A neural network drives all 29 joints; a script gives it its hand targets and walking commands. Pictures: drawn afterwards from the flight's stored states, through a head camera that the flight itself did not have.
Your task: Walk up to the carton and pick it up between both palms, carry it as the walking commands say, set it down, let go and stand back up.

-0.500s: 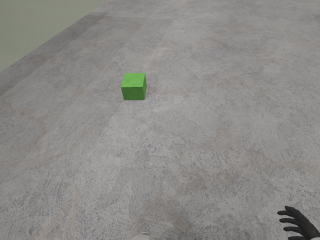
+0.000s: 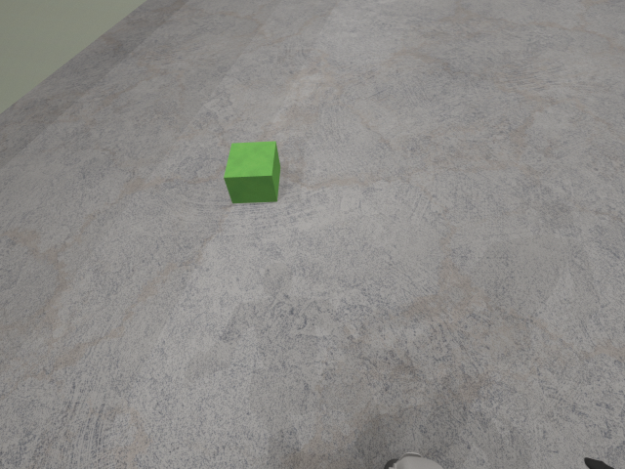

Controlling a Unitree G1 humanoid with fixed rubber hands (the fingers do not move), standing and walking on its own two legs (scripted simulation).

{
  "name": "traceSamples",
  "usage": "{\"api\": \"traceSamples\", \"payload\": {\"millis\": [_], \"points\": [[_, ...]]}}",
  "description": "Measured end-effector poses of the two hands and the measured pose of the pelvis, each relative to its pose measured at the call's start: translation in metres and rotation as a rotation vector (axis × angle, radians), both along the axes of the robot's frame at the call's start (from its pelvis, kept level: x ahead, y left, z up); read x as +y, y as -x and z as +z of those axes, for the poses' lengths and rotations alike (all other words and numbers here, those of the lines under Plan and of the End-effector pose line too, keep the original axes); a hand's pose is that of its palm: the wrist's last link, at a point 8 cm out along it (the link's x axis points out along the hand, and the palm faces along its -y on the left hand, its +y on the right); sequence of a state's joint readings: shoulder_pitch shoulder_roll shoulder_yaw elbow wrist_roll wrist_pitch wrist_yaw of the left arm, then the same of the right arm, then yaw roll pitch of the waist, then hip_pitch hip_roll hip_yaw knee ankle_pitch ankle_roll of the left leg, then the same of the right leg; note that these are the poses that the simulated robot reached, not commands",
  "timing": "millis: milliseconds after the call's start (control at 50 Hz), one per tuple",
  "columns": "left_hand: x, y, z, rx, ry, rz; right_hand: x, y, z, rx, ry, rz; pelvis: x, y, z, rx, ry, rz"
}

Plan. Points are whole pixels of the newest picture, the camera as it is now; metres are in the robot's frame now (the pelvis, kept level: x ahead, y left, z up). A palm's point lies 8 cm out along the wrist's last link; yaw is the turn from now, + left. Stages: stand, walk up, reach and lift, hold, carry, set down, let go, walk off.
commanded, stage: walk up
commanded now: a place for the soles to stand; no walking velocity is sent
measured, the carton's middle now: (254, 172) +1.38 +0.38 -0.68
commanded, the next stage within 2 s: none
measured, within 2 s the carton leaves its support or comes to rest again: neither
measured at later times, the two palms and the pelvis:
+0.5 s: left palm (77, 384) +0.25 +0.40 -0.09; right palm (527, 328) +0.33 -0.28 -0.07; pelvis +0.20 +0.05 -0.01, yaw +0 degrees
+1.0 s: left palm (88, 296) +0.38 +0.42 -0.05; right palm (487, 241) +0.50 -0.27 -0.09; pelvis +0.37 +0.05 +0.00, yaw +1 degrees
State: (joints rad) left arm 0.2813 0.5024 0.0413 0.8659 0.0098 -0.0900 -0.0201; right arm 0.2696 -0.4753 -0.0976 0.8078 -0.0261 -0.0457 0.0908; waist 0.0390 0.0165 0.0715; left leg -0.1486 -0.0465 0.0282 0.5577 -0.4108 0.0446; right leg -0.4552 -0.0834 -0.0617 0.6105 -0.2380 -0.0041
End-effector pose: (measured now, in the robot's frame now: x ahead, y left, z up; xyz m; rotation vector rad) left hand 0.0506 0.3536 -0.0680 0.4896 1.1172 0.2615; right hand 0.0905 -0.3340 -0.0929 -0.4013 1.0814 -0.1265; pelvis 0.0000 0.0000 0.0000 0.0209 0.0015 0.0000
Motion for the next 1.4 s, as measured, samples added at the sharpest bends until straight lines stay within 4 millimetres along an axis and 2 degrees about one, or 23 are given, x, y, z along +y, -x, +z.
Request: {"api": "traceSamples", "payload": {"millis": [60,160,240,340,420,460,560,680,820,900,1020,1100,1160,1200,1240,1320,1400], "points": [[-0.006,-0.023,0.006,-0.001,-0.034,0.013,-0.001,-0.034,-0.010,0.008,-0.030,0.009,-0.009,-0.029,-0.001,0.005,-0.002,0.010],[-0.005,-0.051,0.023,0.004,-0.067,0.035,0.004,-0.103,0.002,-0.072,-0.055,0.030,-0.011,-0.073,0.009,-0.018,-0.013,0.017],[0.002,-0.082,0.027,-0.008,-0.070,0.030,0.008,-0.151,0.011,-0.119,-0.047,0.041,-0.004,-0.103,0.012,-0.026,-0.006,0.014],[0.018,-0.128,0.017,-0.034,-0.041,0.021,0.025,-0.196,0.019,-0.140,-0.034,0.044,0.014,-0.144,0.009,-0.035,0.017,0.011],[0.040,-0.165,-0.010,-0.038,-0.009,0.015,0.041,-0.229,0.016,-0.143,0.011,0.043,0.037,-0.178,-0.007,-0.029,0.054,0.009],[0.047,-0.185,-0.022,-0.046,0.010,0.006,0.050,-0.236,0.014,-0.134,0.023,0.034,0.047,-0.190,-0.012,-0.039,0.055,0.005],[0.055,-0.220,-0.020,-0.056,0.040,0.001,0.062,-0.243,0.026,-0.101,0.038,0.007,0.059,-0.219,-0.002,-0.044,0.063,-0.003],[0.061,-0.254,-0.014,-0.070,0.035,0.011,0.064,-0.283,0.030,-0.118,0.042,0.017,0.063,-0.255,0.001,-0.064,0.059,0.005],[0.057,-0.289,-0.003,-0.002,-0.018,0.024,0.057,-0.329,0.008,-0.080,-0.002,0.015,0.054,-0.303,-0.002,-0.014,0.024,0.002],[0.055,-0.304,0.003,0.029,-0.063,0.041,0.056,-0.360,-0.005,-0.053,-0.030,0.016,0.047,-0.333,-0.005,0.001,0.019,0.010],[0.067,-0.337,0.017,0.036,-0.091,0.053,0.069,-0.423,0.007,-0.110,-0.040,0.037,0.056,-0.374,0.004,-0.002,0.020,0.014],[0.082,-0.363,0.009,0.016,-0.077,0.052,0.087,-0.465,0.017,-0.172,-0.029,0.046,0.072,-0.398,0.001,-0.021,0.040,0.013],[0.098,-0.383,-0.006,0.000,-0.052,0.050,0.104,-0.488,0.022,-0.193,-0.007,0.049,0.090,-0.416,-0.005,-0.022,0.065,0.013],[0.112,-0.397,-0.021,-0.006,-0.036,0.045,0.113,-0.496,0.020,-0.197,0.019,0.047,0.105,-0.427,-0.014,-0.030,0.083,0.009],[0.118,-0.413,-0.027,-0.018,-0.015,0.037,0.123,-0.495,0.021,-0.182,0.025,0.035,0.115,-0.434,-0.014,-0.035,0.079,0.002],[0.131,-0.434,-0.023,-0.025,0.008,0.019,0.136,-0.486,0.029,-0.141,0.037,0.009,0.130,-0.448,-0.005,-0.047,0.089,-0.012],[0.142,-0.448,-0.019,-0.033,0.012,0.025,0.145,-0.492,0.033,-0.130,0.040,0.003,0.141,-0.463,0.000,-0.064,0.090,-0.010]]}}
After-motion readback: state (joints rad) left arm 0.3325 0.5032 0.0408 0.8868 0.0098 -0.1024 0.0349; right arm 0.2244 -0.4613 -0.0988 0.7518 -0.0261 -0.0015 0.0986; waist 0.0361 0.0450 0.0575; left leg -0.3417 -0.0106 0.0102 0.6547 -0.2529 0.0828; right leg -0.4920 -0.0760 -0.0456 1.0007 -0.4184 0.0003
